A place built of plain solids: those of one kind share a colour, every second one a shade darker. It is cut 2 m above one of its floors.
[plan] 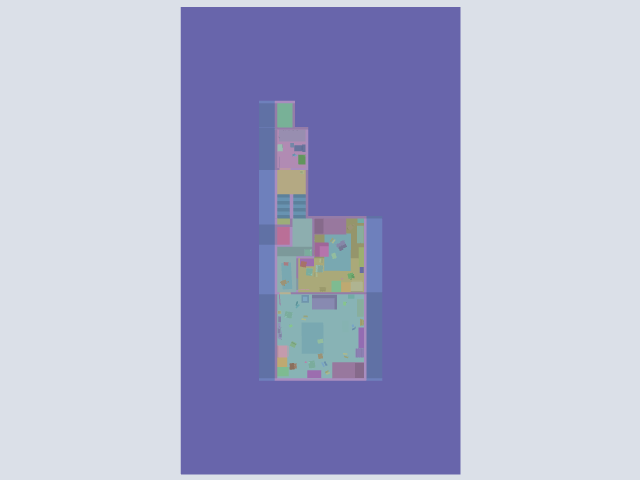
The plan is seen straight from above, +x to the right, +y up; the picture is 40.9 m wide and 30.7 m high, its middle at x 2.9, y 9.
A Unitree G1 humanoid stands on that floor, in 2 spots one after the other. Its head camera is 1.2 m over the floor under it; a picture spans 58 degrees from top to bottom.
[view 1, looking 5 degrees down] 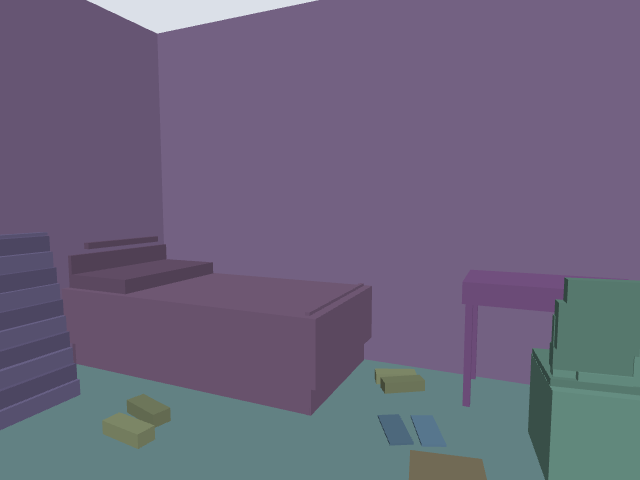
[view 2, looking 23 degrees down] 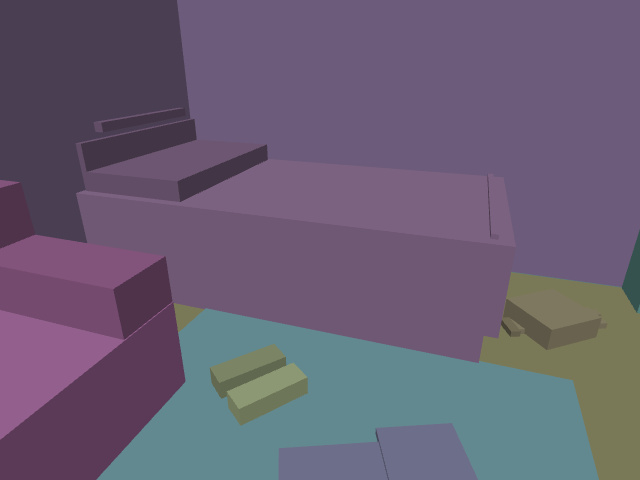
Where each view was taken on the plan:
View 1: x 2.73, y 3.27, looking -66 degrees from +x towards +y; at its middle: wall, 3.42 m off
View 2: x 4.38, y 7.78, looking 109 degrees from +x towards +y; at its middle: child_bed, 1.81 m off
